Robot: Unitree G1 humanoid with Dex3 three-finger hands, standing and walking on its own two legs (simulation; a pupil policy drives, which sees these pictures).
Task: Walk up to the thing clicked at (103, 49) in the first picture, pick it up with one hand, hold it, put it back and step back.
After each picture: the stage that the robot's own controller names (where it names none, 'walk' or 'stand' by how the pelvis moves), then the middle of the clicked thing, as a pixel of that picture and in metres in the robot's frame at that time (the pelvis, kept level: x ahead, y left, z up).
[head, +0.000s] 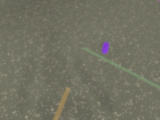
stand; (105, 47) +1.31 -0.30 -0.72
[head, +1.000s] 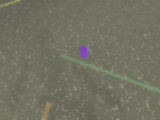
walk; (83, 52) +1.20 +0.05 -0.70
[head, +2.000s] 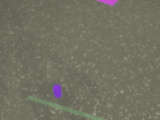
walk; (57, 91) +0.70 +0.22 -0.70
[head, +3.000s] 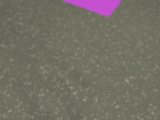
walk; out of the picture +0.39 +0.18 -0.71
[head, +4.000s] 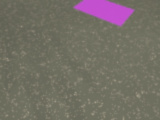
stand; out of the picture +0.32 +0.16 -0.72
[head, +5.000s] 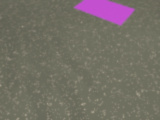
stand; out of the picture +0.34 +0.17 -0.73
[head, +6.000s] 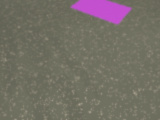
stand; out of the picture +0.33 +0.20 -0.73
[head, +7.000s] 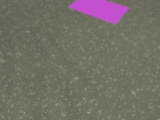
stand; out of the picture +0.32 +0.20 -0.73
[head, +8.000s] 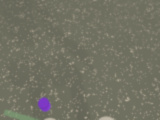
go down; (44, 104) +0.36 +0.19 -0.57
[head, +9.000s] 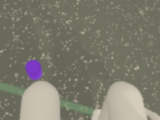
go down; (34, 70) +0.42 +0.20 -0.32
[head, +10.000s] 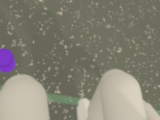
close in; (4, 61) +0.41 +0.22 -0.26
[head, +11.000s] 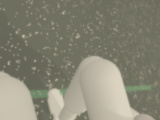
close; out of the picture +0.41 +0.25 -0.23
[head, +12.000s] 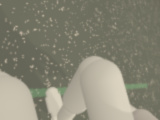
lift; out of the picture +0.40 +0.25 -0.23
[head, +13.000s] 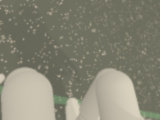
lift; out of the picture +0.32 +0.25 -0.18
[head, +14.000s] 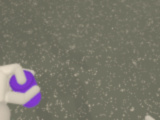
lift; (26, 89) +0.31 +0.18 +0.01
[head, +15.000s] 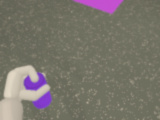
hold; (38, 91) +0.33 +0.15 +0.00
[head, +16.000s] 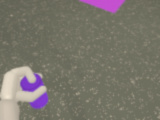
hold; (35, 91) +0.32 +0.17 +0.00
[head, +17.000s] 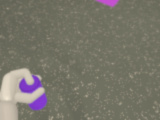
crouch; (34, 93) +0.32 +0.17 -0.03
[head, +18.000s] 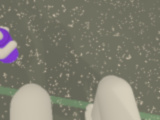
lower; (3, 46) +0.45 +0.22 -0.10
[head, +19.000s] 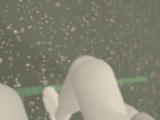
lower; out of the picture +0.42 +0.27 -0.23
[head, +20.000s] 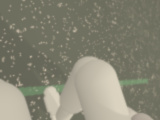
lower; out of the picture +0.42 +0.27 -0.23
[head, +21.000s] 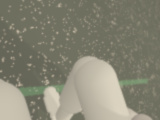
lower; out of the picture +0.42 +0.27 -0.23
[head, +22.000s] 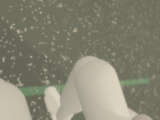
lower; out of the picture +0.42 +0.27 -0.23
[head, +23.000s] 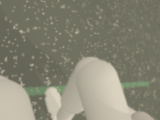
open; out of the picture +0.41 +0.26 -0.23
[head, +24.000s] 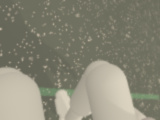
stand; out of the picture +0.41 +0.25 -0.23
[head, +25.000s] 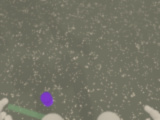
stand; (47, 99) +0.39 +0.18 -0.54
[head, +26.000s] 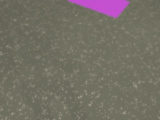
stand; out of the picture +0.36 +0.18 -0.67
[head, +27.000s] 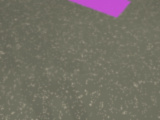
stand; out of the picture +0.36 +0.18 -0.67
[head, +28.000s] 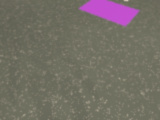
stand; out of the picture +0.37 +0.16 -0.72
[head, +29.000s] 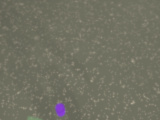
walk; (60, 110) +0.43 +0.13 -0.70
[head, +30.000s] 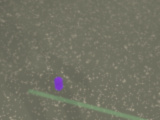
walk; (58, 83) +0.66 +0.15 -0.69
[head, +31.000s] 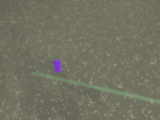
stand; (57, 66) +0.98 +0.27 -0.70
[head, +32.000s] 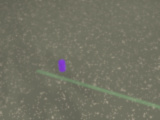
stand; (62, 65) +0.99 +0.19 -0.72
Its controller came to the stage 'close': yes
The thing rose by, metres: 0.71
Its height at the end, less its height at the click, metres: +0.00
